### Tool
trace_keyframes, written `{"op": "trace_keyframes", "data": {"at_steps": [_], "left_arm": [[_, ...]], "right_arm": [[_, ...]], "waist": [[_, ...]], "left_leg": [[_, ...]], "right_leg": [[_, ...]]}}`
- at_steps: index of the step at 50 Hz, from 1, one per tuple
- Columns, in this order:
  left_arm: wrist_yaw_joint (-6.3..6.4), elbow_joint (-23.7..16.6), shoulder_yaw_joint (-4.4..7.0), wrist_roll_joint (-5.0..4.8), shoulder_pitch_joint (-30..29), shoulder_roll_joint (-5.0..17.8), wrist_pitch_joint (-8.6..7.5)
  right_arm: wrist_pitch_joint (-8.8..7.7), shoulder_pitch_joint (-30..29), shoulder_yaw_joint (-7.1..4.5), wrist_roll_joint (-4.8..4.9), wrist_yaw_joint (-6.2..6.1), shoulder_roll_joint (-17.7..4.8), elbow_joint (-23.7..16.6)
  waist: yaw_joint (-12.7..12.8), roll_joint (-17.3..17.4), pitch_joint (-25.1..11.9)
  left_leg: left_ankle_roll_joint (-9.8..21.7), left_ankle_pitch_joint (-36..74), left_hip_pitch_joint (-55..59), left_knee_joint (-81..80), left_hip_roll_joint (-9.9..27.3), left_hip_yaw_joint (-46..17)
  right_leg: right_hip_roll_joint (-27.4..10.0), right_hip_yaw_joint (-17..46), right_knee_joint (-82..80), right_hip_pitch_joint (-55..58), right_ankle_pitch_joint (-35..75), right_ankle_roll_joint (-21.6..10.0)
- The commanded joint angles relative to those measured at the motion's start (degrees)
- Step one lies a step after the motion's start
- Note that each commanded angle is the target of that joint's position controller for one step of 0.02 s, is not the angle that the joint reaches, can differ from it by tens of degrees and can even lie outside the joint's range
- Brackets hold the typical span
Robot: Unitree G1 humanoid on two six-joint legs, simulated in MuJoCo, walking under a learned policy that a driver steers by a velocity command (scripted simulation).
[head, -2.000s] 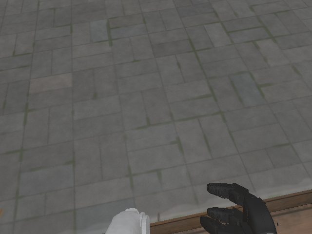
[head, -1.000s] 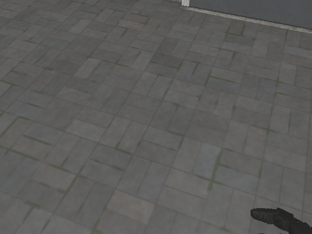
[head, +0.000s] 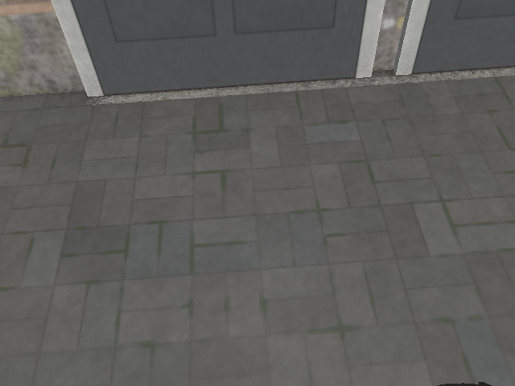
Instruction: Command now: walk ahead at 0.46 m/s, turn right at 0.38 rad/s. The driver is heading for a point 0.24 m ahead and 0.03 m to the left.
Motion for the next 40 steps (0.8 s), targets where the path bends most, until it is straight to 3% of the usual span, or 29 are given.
{"op": "trace_keyframes", "data": {"at_steps": [1, 3, 4, 5, 6, 7, 8, 9, 10, 11, 12, 17, 19, 22, 24, 25, 26, 27, 28, 29, 31, 35, 40], "left_arm": [[0.55, -1.8, 1.68, 0.39, 3.45, 7.87, -0.75], [0.98, -1.46, 1.55, 0.31, 2.01, 8.29, -0.78], [1.15, -1.23, 1.55, -0.02, 1.26, 8.81, -0.94], [1.04, -1.2, 1.3, -0.65, 0.33, 8.36, -1.27], [0.95, -3.21, 0.41, -1.04, 0.64, 5.47, -1.77], [1.38, -2.28, 0.05, -3.27, 11.37, 2.29, -1.14], [1.96, -0.52, 0.77, -0.16, 9.25, 7.75, -0.24], [1.64, -0.77, 0.8, 0.09, 3.67, 6.88, 0.06], [1.32, -1.35, 0.36, 0.24, 0.6, 5.75, 0.29], [0.83, -1.54, 0.24, 0.64, -1.26, 5.24, 0.98], [0.35, -1.19, 0.04, 1.18, -0.39, 4.31, 1.89], [0.21, 0.39, -1.19, 1.01, -0.5, 1.46, 3.56], [0.45, 0.59, -1.91, 1.05, -3.42, 0.8, 3.92], [0.89, 1.03, -2.29, 0.88, -6.39, 1.33, 4.28], [1.23, 1.54, -2.68, 1.3, -7.03, 0.89, 3.79], [1.5, 1.43, -2.73, 1.77, -7.69, 1.81, 3.29], [1.95, 1.1, -2.57, 2.33, -7.49, 4.19, 2.58], [2.07, 1.36, -1.95, 0.95, -10.87, 6.86, 2.39], [1.69, 1.61, -2.76, 0.32, -12.08, 3.36, 2.08], [1.62, 2.31, -3.18, 0.22, -12.65, 2.04, 1.82], [1.96, 3.92, -3.05, 0.08, -11.17, 2.22, 1.59], [2.1, 6.58, -2.83, -0.1, -9.01, 1.71, 1.37], [2.33, 9.46, -2.78, -0.1, -8.72, 1.38, 1.42]], "right_arm": [[-1.98, -8.04, -0.71, 0.32, 0.18, -3.7, -6.0], [-2.85, -2.34, -1.22, 0.12, -0.26, -4.79, -4.33], [-3.42, 3.34, -1.71, -0.24, -0.64, -5.83, -2.36], [-4.44, 9.67, -2.15, -0.65, -1.11, -7.09, -0.79], [-5.18, 17.64, -2.75, -1.26, -1.83, -10.8, -0.32], [-4.24, 18.87, -4.22, -0.52, -1.64, -15.36, 0.41], [-3.09, 17.72, -3.76, 1.75, -1.19, -11.12, -0.38], [-3.09, 13.65, -2.46, 1.95, -1.23, -6.7, -0.4], [-3.02, 10.49, -1.59, 1.66, -1.18, -3.92, -0.32], [-3.12, 9.82, -1.15, 1.82, -1.34, -3.03, 0.3], [-3.11, 9.82, -1.1, 2.02, -1.54, -3.08, 1.21], [-3.45, 7.93, -0.94, 1.01, -1.37, -4.24, 3.28], [-2.87, 8.98, -1.05, 1.01, -1.28, -4.72, 4.35], [-1.24, 10.93, -1.43, 1.03, -1.22, -5.71, 5.65], [-0.09, 10.08, -1.29, 1.47, -1.53, -5.39, 5.89], [0.19, 10.97, -1.03, 1.24, -1.69, -4.43, 6.2], [0.25, 11.66, -0.65, 1.07, -1.59, -2.76, 5.75], [0.58, 16.31, -0.35, 2.0, -1.45, -0.64, 6.74], [0.99, 15.79, -0.53, 1.69, -1.66, -1.81, 8.55], [1.02, 14.99, -0.85, 1.53, -1.69, -2.4, 8.93], [0.85, 14.65, -1.41, 1.47, -1.66, -3.9, 10.04], [0.44, 14.54, -1.12, 1.59, -2.01, -2.48, 12.66], [0.76, 14.34, -1.02, 1.56, -2.45, -1.83, 15.62]], "waist": [[1.13, -6.18, 1.48], [-1.47, -6.81, 0.31], [-3.99, -6.57, -1.53], [-7.38, -5.51, -4.88], [-9.85, -0.26, -12.75], [-6.04, 15.26, -22.44], [-6.52, 4.44, -21.14], [-5.92, 1.46, -13.11], [-5.05, 0.33, -9.03], [-4.69, 2.38, -6.14], [-3.54, 3.82, -5.2], [-0.94, 4.85, -6.37], [-2.31, 6.38, -6.11], [-4.13, 6.01, -4.71], [-3.16, 3.33, -1.92], [-3.28, 0.77, -0.47], [-4.18, -4.19, 0.16], [-8.3, -11.92, 1.54], [-7.32, -9.79, 2.08], [-7.43, -9.13, 3.1], [-6.57, -8.17, 3.02], [-5.52, -3.71, 1.83], [-5.33, -2.41, 1.84]], "left_leg": [[1.76, 0.79, 2.57, -5.4, -3.09, 2.76], [3.97, -1.55, 11.6, -9.8, -5.67, 2.98], [5.28, -0.17, 18.08, -13.19, -7.29, 3.55], [6.83, 7.02, 27.68, -16.19, -5.02, 2.36], [9.55, 23.0, 42.14, -12.36, 7.66, -8.62], [21.14, 46.24, 56.56, -10.65, 23.87, -29.01], [20.45, 40.65, 50.9, -13.19, 20.29, -30.16], [18.53, 37.21, 43.74, -15.45, 16.78, -21.78], [16.25, 35.77, 38.99, -17.52, 13.79, -16.38], [14.87, 36.36, 35.25, -19.39, 11.43, -12.27], [13.89, 35.84, 30.74, -20.93, 9.58, -9.24], [14.17, 34.49, 23.6, -22.95, 6.42, -1.37], [13.8, 26.06, 22.52, -23.54, 5.66, -0.97], [13.81, 4.75, 20.36, -24.24, 5.98, -3.71], [11.65, -10.75, 15.42, -23.39, 4.85, -4.88], [9.36, -15.65, 12.87, -22.82, 4.06, -5.59], [7.0, -17.74, 11.84, -18.93, 1.63, -4.06], [5.41, -17.45, 17.74, -17.98, -4.33, 1.48], [4.76, -13.57, 26.14, -17.92, -3.77, 1.35], [4.65, -10.74, 28.58, -18.63, -3.07, 0.33], [5.11, -8.22, 28.36, -19.16, -1.53, -1.11], [4.98, -7.16, 26.27, -20.92, -0.97, -1.54], [4.99, -5.97, 27.64, -21.38, -0.62, -1.69]], "right_leg": [[-15.49, 9.64, 0.25, 1.46, 30.79, -5.02], [-14.99, 9.21, 5.49, 1.33, 42.06, -2.29], [-13.51, 8.41, 11.05, 1.76, 48.76, -0.76], [-10.85, 6.36, 19.39, -0.83, 46.8, 0.78], [-7.96, 4.14, 33.09, -9.16, 26.38, 2.39], [1.76, -1.89, 52.77, -22.93, -19.95, 5.08], [-1.23, -0.01, 56.23, -25.54, -17.23, 4.67], [-2.59, 0.86, 55.2, -26.14, -13.12, 5.29], [-4.42, 0.15, 52.14, -26.48, -10.89, 5.74], [-5.64, -0.23, 49.59, -25.81, -9.6, 6.2], [-5.97, -1.13, 47.62, -22.37, -8.33, 6.61], [-6.71, -4.78, 34.31, -14.66, -4.05, 7.65], [-7.79, -6.58, 27.27, -11.95, -2.22, 7.5], [-8.16, -8.16, 19.88, -8.76, -1.41, 6.9], [-8.16, -8.64, 10.09, -3.46, 2.73, 5.5], [-10.38, -5.26, 6.09, -1.39, 4.84, 4.66], [-17.21, 2.97, 1.43, -1.29, 6.09, 3.33], [-20.92, 7.58, -1.22, -10.53, 2.87, 0.66], [-19.96, 6.95, -2.94, -17.44, -2.98, 0.92], [-17.26, 4.81, -2.89, -18.97, -5.06, 2.45], [-14.17, 1.61, -1.79, -15.95, -1.7, 3.84], [-13.96, 0.24, 0.56, -9.82, 5.65, 3.29], [-13.72, -0.46, 0.64, -9.02, 7.61, 3.18]]}}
